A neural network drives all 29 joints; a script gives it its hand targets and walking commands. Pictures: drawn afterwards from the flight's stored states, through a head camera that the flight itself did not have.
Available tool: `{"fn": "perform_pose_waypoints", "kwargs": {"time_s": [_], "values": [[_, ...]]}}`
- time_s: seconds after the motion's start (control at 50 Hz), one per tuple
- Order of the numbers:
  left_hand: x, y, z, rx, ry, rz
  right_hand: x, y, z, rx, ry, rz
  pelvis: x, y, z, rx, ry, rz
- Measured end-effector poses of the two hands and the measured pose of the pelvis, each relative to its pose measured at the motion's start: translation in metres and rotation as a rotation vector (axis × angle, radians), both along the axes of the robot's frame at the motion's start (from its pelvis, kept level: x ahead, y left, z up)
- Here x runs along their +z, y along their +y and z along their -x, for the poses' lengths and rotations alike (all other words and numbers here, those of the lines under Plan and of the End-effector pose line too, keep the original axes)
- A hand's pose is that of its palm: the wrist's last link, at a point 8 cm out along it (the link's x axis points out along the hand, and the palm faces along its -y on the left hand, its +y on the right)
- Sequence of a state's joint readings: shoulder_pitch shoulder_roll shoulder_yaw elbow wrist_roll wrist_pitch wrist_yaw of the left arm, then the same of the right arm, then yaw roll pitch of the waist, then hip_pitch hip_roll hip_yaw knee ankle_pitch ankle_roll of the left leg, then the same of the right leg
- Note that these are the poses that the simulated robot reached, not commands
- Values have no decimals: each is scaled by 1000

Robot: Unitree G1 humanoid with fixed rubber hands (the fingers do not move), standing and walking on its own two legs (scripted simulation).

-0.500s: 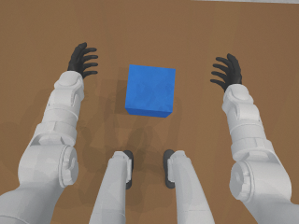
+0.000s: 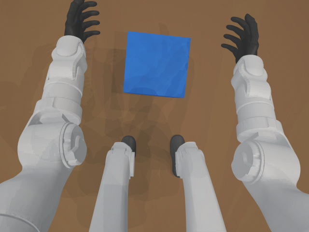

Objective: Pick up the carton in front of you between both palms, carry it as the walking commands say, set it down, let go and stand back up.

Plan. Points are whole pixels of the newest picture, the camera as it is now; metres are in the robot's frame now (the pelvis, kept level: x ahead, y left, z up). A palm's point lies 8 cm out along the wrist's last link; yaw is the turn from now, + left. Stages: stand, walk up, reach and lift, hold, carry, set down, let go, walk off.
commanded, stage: reach and lift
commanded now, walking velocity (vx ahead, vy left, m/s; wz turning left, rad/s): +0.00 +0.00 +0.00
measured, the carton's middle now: (155, 70) +0.49 +0.00 -0.48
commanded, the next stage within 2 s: none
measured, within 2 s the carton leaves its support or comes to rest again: leaves its support in 1.44 s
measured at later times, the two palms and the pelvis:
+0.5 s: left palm (102, 60) +0.50 +0.18 -0.37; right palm (210, 71) +0.48 -0.19 -0.37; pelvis -0.06 +0.00 -0.20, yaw -1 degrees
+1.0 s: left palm (108, 62) +0.50 +0.17 -0.41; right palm (202, 72) +0.48 -0.18 -0.40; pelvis -0.05 +0.00 -0.23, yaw -1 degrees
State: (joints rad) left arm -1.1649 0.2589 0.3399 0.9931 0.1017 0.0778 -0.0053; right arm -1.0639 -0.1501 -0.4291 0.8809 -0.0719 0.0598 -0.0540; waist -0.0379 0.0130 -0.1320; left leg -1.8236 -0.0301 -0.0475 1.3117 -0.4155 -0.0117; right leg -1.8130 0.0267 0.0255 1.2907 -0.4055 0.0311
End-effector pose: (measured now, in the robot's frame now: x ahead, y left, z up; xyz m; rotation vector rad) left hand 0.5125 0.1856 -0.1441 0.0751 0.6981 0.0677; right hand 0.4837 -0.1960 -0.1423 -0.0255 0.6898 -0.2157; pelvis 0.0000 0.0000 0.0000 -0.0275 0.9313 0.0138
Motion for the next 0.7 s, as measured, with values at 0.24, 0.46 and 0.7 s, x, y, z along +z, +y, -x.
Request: {"fn": "perform_pose_waypoints", "kwargs": {"time_s": [0.24, 0.46, 0.7], "values": [[-136, 3, 14, 12, -12, -15, -134, -5, 12, -4, 1, 7, -121, -2, 33, -6, -43, 3], [-209, -4, 10, 16, 16, -7, -210, 3, 8, 6, 30, -8, -194, -1, 59, -8, -187, 2], [-270, -5, 11, 10, 37, -4, -268, 10, 5, 23, 62, -8, -227, -1, 54, -12, -275, 1]]}}
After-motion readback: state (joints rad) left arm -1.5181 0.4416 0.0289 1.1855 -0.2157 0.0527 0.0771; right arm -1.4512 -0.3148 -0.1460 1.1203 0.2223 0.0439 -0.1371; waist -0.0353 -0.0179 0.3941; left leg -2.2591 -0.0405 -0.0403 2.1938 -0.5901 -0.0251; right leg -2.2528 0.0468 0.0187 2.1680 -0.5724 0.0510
